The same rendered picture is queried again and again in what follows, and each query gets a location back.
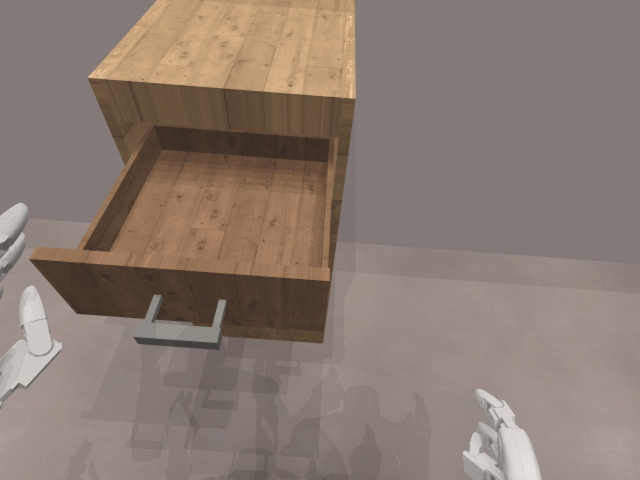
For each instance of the left robot hand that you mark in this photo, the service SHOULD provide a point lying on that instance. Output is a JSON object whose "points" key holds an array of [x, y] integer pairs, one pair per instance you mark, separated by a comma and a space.
{"points": [[25, 361]]}

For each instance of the drawer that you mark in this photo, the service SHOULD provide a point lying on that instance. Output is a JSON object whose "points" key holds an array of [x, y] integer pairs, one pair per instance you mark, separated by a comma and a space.
{"points": [[201, 214]]}

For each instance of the handle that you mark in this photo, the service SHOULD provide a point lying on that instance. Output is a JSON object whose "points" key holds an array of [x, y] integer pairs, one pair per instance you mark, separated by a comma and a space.
{"points": [[150, 333]]}

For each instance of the right robot hand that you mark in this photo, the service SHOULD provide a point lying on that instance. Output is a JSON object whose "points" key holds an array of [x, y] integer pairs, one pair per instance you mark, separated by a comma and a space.
{"points": [[511, 449]]}

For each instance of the cabinet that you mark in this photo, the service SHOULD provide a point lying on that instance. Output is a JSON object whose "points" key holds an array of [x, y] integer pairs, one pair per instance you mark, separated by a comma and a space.
{"points": [[279, 66]]}

